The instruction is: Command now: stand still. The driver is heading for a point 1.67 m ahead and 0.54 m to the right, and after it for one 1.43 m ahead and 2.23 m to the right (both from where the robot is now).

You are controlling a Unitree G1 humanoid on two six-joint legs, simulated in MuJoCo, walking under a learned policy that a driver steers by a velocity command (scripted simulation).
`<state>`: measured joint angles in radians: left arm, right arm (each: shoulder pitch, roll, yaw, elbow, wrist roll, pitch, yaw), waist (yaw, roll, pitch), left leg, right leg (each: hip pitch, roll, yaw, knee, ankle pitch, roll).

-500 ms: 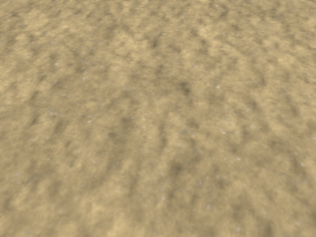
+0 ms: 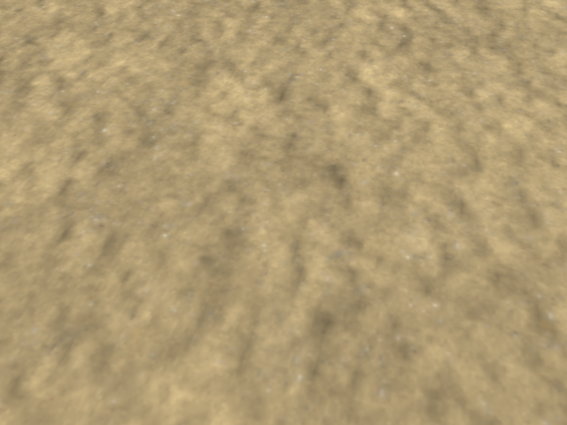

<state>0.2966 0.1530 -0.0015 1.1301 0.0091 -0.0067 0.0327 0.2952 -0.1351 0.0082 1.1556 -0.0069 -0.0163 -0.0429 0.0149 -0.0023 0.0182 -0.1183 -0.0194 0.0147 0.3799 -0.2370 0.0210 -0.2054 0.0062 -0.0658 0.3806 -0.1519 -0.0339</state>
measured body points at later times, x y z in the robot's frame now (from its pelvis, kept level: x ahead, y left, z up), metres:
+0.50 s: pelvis +0.01 +0.00 +0.00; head +0.02 +0.00 +0.45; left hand -0.01 +0.22 -0.16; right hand -0.02 -0.20 -0.16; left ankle -0.02 +0.11 -0.74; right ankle +0.04 -0.10 -0.74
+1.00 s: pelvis +0.03 +0.00 -0.01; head +0.03 +0.00 +0.44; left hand -0.01 +0.22 -0.17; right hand -0.02 -0.20 -0.17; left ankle -0.02 +0.11 -0.74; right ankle +0.03 -0.10 -0.74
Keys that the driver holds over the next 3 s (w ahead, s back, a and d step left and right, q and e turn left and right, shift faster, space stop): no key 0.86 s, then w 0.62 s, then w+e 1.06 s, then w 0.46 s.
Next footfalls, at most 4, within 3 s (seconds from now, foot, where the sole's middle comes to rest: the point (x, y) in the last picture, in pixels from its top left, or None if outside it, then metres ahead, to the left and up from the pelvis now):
1.64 left None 0.50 0.03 -0.78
2.18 right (374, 345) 0.74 -0.19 -0.78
2.74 left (378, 236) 1.12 -0.24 -0.78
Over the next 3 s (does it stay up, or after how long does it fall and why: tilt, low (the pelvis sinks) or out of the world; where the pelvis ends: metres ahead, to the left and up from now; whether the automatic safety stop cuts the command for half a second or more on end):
stays up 1.05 -0.28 0.00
